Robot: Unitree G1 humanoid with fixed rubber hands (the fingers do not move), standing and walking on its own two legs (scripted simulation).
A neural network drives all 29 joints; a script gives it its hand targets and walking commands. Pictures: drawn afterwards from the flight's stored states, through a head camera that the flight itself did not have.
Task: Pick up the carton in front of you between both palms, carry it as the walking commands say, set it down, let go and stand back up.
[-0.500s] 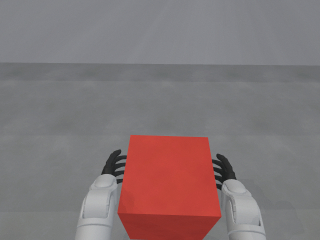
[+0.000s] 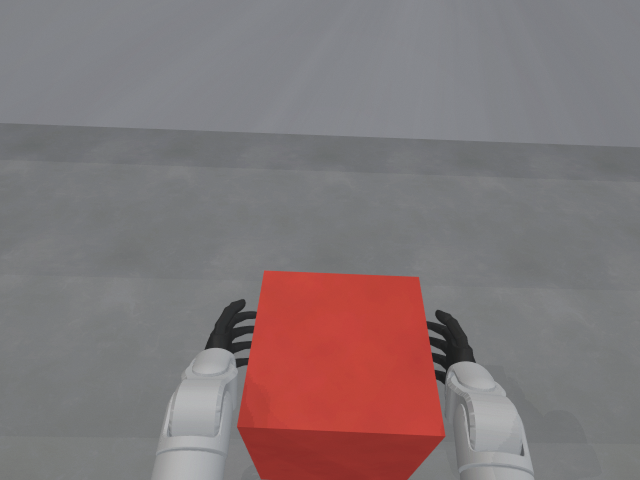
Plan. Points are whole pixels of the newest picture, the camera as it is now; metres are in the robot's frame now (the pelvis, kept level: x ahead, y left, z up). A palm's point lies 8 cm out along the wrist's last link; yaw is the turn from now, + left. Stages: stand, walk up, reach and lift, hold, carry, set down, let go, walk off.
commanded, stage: carry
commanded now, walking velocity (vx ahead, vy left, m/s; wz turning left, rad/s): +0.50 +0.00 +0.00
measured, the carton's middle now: (336, 383) +0.29 +0.00 -0.04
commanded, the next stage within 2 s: none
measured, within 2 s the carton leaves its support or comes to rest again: neither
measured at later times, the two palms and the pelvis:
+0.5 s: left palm (267, 245) +0.49 +0.12 +0.03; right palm (441, 256) +0.50 -0.18 +0.02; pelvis +0.22 -0.04 +0.00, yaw +3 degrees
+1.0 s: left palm (270, 180) +0.66 +0.14 +0.04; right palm (421, 188) +0.66 -0.16 +0.04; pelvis +0.38 -0.02 +0.00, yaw +1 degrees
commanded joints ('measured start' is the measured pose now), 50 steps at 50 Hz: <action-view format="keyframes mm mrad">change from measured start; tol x32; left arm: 1 -407 -840 -553 -72 -232 -37 -203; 50 -386 -840 -532 -45 -232 -34 -211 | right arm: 1 -423 845 540 -51 232 -41 204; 50 -408 840 537 -57 211 -37 200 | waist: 1 -22 21 -246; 18 -27 217 -116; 23 24 -280 -275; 50 -8 80 -305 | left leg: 1 406 23 -59 -172 85 49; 3 666 348 -591 -294 355 244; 18 389 204 -96 -356 185 94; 25 -245 0 -168 610 -286 -18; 37 221 35 -48 -197 351 -19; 50 295 132 -128 -11 910 39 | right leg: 1 -133 -122 -7 179 548 -33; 4 -632 -14 87 692 -161 11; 18 -428 -35 -74 95 273 2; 22 88 -177 115 -79 301 -32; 26 213 -369 268 -83 906 -196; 40 -134 -115 -8 50 273 29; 50 -94 -107 -13 93 568 45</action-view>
